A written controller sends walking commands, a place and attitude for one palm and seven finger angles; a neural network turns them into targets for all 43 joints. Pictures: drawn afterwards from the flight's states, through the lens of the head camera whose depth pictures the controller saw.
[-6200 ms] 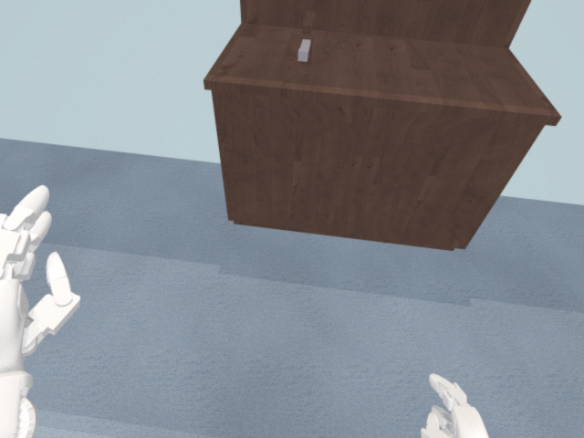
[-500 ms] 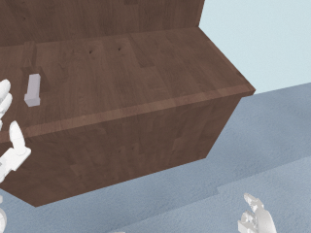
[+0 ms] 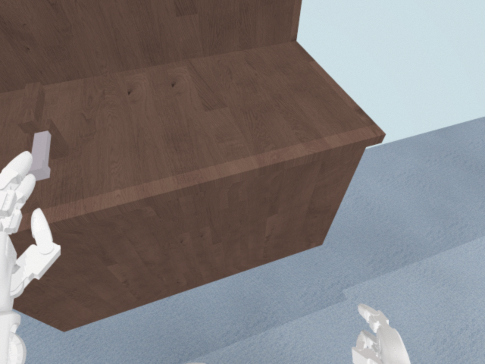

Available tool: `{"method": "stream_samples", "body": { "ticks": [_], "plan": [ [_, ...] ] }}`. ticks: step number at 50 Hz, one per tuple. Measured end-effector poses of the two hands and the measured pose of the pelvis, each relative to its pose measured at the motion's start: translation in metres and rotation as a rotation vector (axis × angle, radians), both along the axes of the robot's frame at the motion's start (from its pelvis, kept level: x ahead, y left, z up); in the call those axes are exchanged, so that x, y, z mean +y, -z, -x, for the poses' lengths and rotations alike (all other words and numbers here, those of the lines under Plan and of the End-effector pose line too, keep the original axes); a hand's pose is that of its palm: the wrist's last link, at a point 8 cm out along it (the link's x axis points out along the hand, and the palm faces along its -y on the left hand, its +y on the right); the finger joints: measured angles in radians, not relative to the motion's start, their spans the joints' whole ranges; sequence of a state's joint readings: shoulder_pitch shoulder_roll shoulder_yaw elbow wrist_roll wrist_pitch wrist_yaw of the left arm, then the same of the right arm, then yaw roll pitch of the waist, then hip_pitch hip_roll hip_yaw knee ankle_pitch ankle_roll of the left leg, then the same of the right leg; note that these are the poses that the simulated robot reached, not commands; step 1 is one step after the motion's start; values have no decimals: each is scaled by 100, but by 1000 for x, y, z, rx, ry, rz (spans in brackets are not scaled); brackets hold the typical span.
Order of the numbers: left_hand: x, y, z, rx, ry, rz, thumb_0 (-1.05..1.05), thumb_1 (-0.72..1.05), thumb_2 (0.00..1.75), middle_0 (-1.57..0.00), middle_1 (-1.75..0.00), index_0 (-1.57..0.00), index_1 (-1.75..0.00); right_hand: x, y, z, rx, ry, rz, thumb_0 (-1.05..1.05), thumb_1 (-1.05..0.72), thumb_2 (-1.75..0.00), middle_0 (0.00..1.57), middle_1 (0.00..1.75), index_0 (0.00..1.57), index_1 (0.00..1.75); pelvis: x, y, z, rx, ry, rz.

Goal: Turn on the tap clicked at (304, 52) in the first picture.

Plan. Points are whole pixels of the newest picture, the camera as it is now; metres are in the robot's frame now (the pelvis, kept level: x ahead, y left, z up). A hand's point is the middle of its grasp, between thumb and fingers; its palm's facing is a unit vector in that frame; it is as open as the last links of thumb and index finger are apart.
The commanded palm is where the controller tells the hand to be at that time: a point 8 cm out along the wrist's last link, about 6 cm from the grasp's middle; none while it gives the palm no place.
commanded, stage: come to a stop and stand still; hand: left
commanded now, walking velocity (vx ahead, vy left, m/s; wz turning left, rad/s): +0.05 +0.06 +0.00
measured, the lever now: (38, 170) +0.42 +0.42 +0.05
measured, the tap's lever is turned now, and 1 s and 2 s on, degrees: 0 0 0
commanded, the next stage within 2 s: look again from close up in 0.68 s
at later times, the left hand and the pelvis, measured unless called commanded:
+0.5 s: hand (7, 307) +0.15 +0.25 +0.16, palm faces +0.42 -0.84 -0.35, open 7.4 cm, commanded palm +0.10 +0.29 +0.18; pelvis -0.06 +0.01 +0.00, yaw +0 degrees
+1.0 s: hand out of the picture +0.17 +0.27 +0.17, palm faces +0.37 -0.83 -0.42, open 7.4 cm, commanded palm +0.10 +0.30 +0.18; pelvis -0.07 +0.03 +0.00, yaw -3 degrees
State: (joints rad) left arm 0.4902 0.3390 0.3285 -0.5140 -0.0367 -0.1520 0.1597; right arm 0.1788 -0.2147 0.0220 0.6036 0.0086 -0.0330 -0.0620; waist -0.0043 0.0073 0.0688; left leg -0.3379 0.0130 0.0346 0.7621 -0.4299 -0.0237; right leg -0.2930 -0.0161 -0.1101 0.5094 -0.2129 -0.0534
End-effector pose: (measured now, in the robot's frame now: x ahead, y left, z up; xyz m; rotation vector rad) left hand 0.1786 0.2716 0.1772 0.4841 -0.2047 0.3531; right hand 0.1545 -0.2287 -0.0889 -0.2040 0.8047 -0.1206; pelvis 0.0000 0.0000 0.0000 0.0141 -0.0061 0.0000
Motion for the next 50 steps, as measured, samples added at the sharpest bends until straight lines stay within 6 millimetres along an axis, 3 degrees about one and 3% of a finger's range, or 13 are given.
{"method": "stream_samples", "body": {
  "ticks": [7, 14, 19, 24, 33, 39, 42, 45, 47, 50],
  "plan": [
    [18, -2, 25, -63, 14, -13, 2, 89, 90, -22, -30, -21, -30, -17, -15, 21, -7, 48, 109, 1, -91, -90, 19, 30, 20, 30, 12, 4, 17, -17, -13, 15],
    [34, -5, 48, -109, -26, -13, 2, 89, 90, -21, -30, -21, -30, 11, -19, 35, -62, 2, 67, 1, -91, -90, 19, 30, 20, 30, 18, 2, 33, -27, -5, 15],
    [26, 0, 59, -109, -29, 19, 2, 90, 90, -21, -30, -21, -30, 33, -10, 43, -76, -42, -10, 1, -90, -90, 20, 30, 21, 30, 15, 4, 47, -43, 1, 20],
    [19, 3, 67, -91, -12, 44, 2, 89, 90, -21, -30, -21, -30, 40, -5, 57, -58, -55, -29, 1, -90, -90, 20, 30, 21, 30, 14, 3, 57, -35, 6, 21],
    [28, 2, 73, -65, -14, 17, 2, 89, 90, -21, -30, -21, -30, 24, -5, 83, -17, -1, 13, 1, -90, -90, 20, 30, 21, 30, 18, 0, 66, -32, 6, 28],
    [28, 7, 74, -50, -16, 22, 2, 89, 90, -21, -30, -21, -30, 13, -7, 88, -18, 17, 39, 1, -90, -90, 20, 30, 21, 30, 18, 1, 67, -37, 4, 24],
    [52, -26, 59, -172, -9, -184, 2, 89, 90, -22, -30, -22, -31, 14, -3, 89, -12, -59, 67, 1, -90, -90, 20, 30, 20, 30, 13, 7, 76, -39, -20, 25],
    [74, -45, 48, -277, -45, -150, 2, 89, 90, -22, -30, -21, -31, 17, -3, 88, -31, -61, 34, 1, -90, -90, 20, 30, 21, 30, 16, 8, 80, -46, 7, 19],
    [67, -37, 45, -244, -20, -97, 2, 90, 90, -21, -30, -21, -30, 21, -7, 87, -77, -32, -6, 1, -90, -90, 20, 30, 21, 30, 23, 6, 77, -45, 27, 19],
    [43, -11, 46, -114, 70, -53, 2, 90, 90, -20, -30, -20, -30, 29, -12, 87, -127, 3, -41, 1, -90, -90, 20, 30, 21, 30, 31, 4, 71, -42, 46, 12]
  ]
}}
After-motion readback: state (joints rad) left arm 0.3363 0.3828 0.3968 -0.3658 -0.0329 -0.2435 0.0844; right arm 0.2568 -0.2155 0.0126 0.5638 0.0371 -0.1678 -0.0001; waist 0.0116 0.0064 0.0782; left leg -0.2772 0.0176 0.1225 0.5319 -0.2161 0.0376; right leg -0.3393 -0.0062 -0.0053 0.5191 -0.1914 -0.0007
